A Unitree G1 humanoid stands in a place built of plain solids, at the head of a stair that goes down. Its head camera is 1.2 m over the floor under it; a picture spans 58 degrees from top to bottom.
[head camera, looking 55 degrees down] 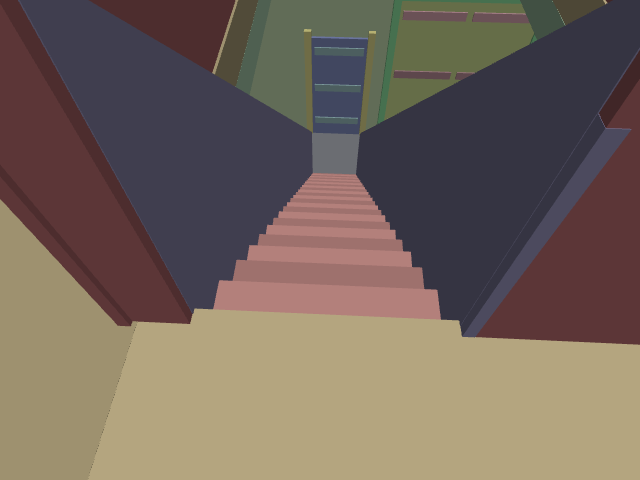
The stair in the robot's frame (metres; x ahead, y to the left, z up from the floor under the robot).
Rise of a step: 0.19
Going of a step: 0.21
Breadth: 0.88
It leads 3 degrees to the right of straight ahead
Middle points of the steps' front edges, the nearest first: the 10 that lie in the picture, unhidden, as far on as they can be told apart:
0.57 -0.02 0.00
0.78 -0.03 -0.19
0.99 -0.04 -0.39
1.20 -0.05 -0.58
1.41 -0.06 -0.77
1.62 -0.07 -0.97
1.83 -0.08 -1.16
2.04 -0.09 -1.36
2.25 -0.10 -1.55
2.46 -0.11 -1.74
